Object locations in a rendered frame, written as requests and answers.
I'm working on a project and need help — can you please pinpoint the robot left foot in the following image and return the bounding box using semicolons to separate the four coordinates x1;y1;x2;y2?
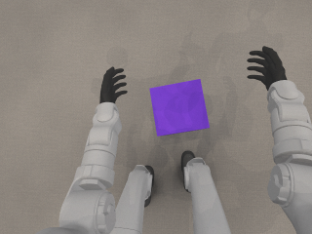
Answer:
144;166;154;207

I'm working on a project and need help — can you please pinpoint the right robot forearm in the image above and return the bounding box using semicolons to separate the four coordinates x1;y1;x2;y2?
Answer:
267;80;312;167

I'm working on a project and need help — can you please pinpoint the carton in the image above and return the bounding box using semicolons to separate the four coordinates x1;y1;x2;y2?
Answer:
149;79;210;137

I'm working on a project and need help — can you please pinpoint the robot left upper arm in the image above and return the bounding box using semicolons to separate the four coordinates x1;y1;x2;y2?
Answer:
35;189;116;234

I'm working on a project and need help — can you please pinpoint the left robot hand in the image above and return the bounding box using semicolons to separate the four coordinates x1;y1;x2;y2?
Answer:
99;66;128;103

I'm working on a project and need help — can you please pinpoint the robot right upper arm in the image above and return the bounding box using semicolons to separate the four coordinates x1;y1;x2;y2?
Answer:
267;162;312;234

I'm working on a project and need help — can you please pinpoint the robot right thigh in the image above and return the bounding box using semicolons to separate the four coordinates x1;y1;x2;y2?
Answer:
183;163;231;234

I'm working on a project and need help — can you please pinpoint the right robot hand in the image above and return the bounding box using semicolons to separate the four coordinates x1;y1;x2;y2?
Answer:
247;46;288;91

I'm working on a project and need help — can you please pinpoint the left robot forearm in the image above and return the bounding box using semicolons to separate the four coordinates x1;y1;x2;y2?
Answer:
58;101;122;225

